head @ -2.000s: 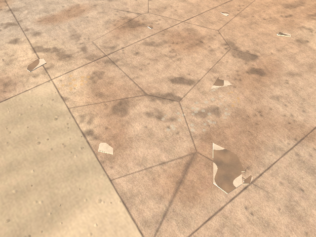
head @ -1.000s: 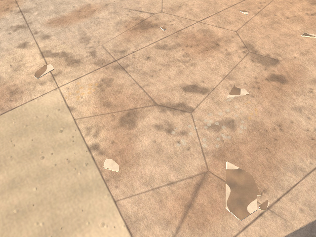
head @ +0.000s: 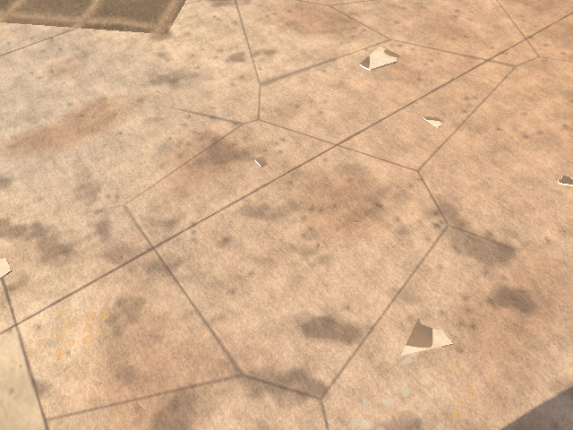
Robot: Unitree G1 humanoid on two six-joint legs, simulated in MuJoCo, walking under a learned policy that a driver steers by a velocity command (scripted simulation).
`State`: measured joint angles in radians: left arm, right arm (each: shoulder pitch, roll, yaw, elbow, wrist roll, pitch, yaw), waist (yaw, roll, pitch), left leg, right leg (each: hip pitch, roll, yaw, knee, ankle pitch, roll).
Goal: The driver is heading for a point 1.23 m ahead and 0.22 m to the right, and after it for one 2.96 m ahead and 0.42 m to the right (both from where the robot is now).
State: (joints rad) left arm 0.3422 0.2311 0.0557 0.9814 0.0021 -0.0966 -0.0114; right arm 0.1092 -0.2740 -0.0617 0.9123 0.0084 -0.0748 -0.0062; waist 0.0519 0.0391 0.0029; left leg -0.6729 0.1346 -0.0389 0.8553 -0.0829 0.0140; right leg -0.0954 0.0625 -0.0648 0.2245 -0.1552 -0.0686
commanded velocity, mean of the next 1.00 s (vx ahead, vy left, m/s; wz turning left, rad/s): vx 0.50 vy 0.00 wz -0.36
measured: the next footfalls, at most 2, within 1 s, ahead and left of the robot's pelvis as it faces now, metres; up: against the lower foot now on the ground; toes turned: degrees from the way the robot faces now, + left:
left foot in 0.24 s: +0.32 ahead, +0.16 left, +0.00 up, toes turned -1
right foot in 0.78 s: +0.54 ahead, -0.15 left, +0.00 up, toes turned -24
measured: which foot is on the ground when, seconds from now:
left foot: up 0.00-0.22, down 0.24-0.80, up 0.82-1.00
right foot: down 0.00-0.24, up 0.26-0.76, down 0.78-1.00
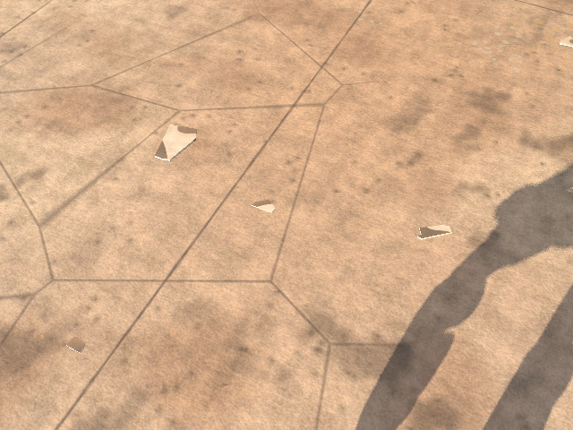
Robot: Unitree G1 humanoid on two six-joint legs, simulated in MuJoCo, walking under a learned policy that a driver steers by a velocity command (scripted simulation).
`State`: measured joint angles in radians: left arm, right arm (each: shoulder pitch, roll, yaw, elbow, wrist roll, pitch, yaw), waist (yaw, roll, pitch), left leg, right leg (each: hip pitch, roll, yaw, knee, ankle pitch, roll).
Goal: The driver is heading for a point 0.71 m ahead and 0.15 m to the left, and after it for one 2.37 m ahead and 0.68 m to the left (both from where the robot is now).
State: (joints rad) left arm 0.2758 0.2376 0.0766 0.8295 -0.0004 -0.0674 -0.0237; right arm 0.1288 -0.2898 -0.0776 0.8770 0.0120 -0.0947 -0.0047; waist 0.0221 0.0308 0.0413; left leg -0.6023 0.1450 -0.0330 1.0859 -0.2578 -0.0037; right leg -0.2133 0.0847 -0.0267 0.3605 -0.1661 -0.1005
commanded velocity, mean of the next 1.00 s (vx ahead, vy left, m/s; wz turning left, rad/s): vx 0.47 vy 0.00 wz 0.24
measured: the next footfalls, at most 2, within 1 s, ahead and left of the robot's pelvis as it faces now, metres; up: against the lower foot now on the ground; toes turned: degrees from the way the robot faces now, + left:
left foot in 0.34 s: +0.37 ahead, +0.17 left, +0.00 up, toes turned +10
right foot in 0.86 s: +0.71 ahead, +0.04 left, +0.00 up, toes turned +17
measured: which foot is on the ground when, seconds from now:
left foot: up 0.00-0.32, down 0.34-0.88, up 0.90-1.00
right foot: down 0.00-0.36, up 0.38-0.84, down 0.86-1.00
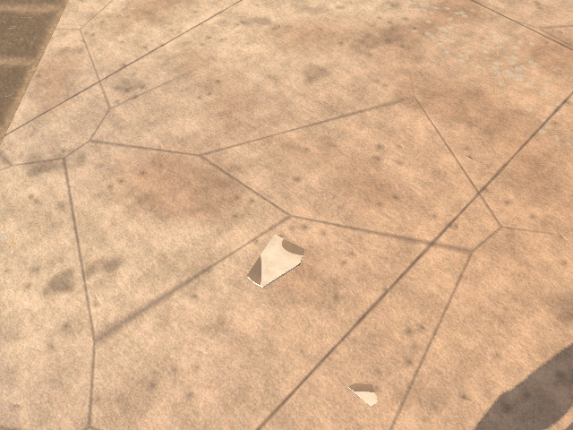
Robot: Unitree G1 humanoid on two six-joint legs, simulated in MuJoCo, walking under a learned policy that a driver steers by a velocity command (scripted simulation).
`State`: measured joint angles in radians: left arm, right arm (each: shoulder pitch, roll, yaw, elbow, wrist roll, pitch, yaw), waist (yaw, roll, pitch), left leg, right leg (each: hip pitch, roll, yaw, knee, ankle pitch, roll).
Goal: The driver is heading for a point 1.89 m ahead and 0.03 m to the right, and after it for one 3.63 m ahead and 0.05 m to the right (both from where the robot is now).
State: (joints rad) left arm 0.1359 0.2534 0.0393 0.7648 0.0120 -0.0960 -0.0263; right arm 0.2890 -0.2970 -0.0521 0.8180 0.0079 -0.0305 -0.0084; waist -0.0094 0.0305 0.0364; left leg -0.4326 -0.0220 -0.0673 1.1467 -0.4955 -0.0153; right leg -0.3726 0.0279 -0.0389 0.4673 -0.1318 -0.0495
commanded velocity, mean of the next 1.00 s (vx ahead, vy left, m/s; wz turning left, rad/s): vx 0.05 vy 0.00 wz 0.01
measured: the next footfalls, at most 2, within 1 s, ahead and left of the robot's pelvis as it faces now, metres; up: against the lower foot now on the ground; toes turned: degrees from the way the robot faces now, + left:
left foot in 0.24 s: +0.16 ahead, +0.15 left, +0.00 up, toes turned -1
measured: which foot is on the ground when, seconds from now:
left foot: up 0.00-0.22, down 0.24-1.00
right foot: down 0.00-1.00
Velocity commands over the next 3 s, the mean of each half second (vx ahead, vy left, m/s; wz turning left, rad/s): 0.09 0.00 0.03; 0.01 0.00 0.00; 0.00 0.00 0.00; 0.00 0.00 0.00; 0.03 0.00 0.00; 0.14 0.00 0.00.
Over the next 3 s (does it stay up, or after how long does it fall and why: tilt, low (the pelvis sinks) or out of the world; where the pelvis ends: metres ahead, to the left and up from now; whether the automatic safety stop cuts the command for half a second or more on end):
stays up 0.16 0.05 -0.01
